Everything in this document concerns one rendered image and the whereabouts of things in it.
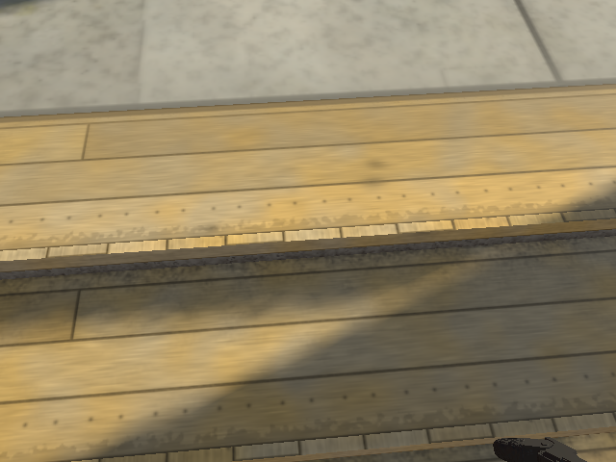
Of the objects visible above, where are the stairs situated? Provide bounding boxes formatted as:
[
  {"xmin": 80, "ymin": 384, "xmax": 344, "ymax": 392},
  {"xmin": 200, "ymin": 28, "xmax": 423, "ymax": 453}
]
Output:
[{"xmin": 0, "ymin": 229, "xmax": 616, "ymax": 462}]

